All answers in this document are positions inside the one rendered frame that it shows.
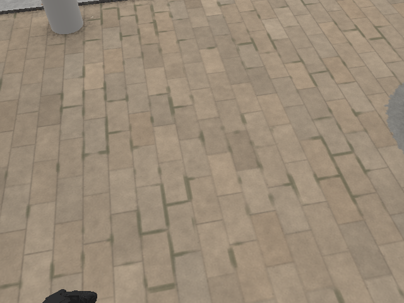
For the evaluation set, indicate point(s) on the left robot hand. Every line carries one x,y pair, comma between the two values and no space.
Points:
62,296

